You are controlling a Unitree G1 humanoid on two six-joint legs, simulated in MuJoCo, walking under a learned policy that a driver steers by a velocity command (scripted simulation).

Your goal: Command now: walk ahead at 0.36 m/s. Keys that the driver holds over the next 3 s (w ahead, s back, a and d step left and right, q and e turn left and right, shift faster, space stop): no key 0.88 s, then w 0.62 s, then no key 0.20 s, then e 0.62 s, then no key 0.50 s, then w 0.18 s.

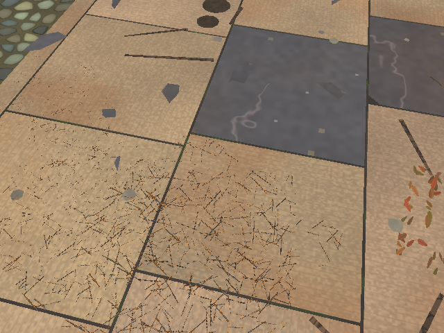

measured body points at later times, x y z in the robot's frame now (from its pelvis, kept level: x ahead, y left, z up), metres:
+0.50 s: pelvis +0.15 -0.02 -0.01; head +0.17 -0.03 +0.44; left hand +0.27 +0.22 -0.13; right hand +0.20 -0.28 -0.16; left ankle +0.07 +0.09 -0.74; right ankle +0.22 -0.13 -0.74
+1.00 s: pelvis +0.16 -0.03 -0.01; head +0.16 -0.03 +0.44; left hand +0.25 +0.23 -0.15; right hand +0.12 -0.27 -0.16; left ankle +0.07 +0.09 -0.74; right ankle +0.22 -0.13 -0.73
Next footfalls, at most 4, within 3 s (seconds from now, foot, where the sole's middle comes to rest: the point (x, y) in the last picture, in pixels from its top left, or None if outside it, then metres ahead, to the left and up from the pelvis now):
0.32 right None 0.26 -0.13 -0.77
1.66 left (191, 290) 0.60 0.10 -0.77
2.20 right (269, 317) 0.52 -0.13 -0.77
2.64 left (198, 283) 0.62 0.08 -0.77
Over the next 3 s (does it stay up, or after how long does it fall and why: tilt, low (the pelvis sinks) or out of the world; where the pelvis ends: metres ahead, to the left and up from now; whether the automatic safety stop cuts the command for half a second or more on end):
stays up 0.55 -0.03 -0.01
